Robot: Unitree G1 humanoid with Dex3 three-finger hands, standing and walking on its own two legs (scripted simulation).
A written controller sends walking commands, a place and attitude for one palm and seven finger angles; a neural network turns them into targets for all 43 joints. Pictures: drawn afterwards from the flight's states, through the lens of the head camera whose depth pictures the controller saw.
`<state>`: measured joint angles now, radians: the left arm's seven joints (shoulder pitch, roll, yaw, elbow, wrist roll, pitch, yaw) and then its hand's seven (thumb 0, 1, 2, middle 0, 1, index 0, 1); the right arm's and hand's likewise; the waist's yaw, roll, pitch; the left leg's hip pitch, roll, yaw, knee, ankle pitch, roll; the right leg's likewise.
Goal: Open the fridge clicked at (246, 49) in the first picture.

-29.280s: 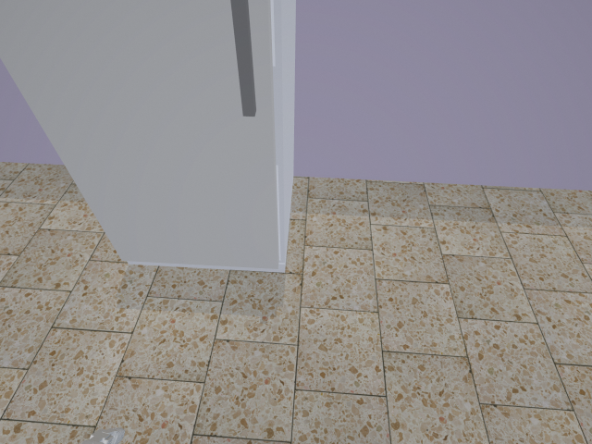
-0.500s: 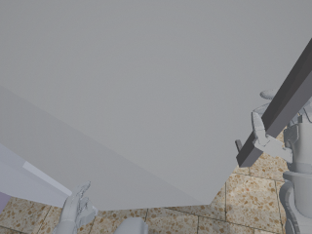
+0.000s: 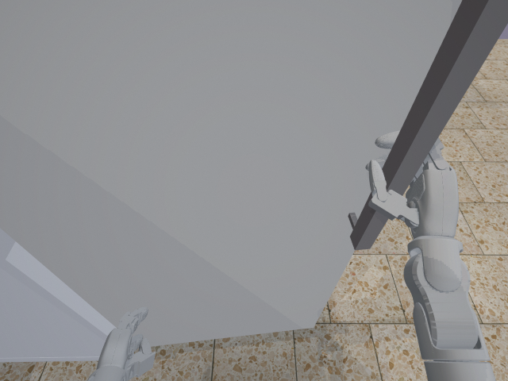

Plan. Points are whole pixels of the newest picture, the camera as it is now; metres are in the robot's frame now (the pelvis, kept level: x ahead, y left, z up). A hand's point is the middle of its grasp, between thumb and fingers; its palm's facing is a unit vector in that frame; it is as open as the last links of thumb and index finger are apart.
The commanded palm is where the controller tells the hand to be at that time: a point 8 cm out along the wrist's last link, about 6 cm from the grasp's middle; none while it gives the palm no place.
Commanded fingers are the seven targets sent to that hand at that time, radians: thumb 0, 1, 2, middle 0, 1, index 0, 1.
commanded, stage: stop walking and hold the door back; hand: right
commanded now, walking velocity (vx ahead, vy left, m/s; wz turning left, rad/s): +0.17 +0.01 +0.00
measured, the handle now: (396, 149) +0.36 -0.16 +0.21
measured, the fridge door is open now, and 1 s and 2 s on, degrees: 85 81 83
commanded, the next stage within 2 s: loosen the grip on the handle in 0.76 s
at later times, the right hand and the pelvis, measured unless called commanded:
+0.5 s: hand (374, 174) +0.35 -0.14 +0.17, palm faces +0.02 +0.99 -0.12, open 6.1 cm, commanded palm +0.32 -0.19 +0.16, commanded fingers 0.00 -0.90 -0.90 0.45 1.40 0.45 1.40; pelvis -0.03 -0.04 -0.01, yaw +1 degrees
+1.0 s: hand (381, 172) +0.35 -0.15 +0.18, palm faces -0.02 +1.00 -0.08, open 7.1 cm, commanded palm +0.31 -0.19 +0.17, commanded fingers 0.00 0.07 -0.43 0.45 1.40 0.45 1.40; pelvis -0.04 -0.03 -0.01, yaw +0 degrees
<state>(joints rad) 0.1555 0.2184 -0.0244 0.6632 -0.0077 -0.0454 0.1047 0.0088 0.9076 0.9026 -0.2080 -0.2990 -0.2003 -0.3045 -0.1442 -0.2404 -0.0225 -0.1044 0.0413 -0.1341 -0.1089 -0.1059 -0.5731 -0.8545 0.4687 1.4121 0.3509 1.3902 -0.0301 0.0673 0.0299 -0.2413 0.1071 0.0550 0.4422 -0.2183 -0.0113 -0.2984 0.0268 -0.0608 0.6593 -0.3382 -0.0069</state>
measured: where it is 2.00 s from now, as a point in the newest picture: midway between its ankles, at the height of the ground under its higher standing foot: outside the picture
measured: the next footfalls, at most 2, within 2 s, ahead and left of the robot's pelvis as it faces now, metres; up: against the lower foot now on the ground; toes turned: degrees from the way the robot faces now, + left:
right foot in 0.06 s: +0.00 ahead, -0.14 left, +0.00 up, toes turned -4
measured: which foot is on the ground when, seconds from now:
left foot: down 0.00-1.00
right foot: up 0.00-0.04, down 0.06-1.00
